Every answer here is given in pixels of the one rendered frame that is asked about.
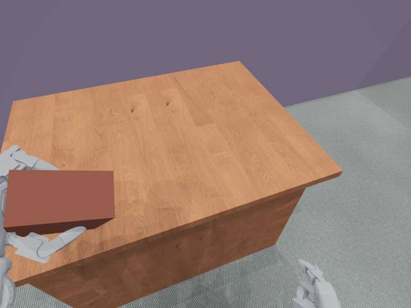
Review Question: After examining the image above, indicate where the table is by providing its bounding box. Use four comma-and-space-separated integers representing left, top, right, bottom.
0, 61, 343, 308

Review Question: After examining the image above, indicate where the sponge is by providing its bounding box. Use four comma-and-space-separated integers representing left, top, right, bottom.
3, 170, 115, 237

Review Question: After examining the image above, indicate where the left robot forearm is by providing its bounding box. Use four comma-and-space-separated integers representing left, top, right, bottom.
0, 258, 16, 308

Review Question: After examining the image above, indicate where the left robot hand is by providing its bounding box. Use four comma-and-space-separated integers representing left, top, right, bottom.
0, 145, 86, 264

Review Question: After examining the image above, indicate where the right robot hand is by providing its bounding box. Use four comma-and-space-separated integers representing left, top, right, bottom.
293, 259, 342, 308

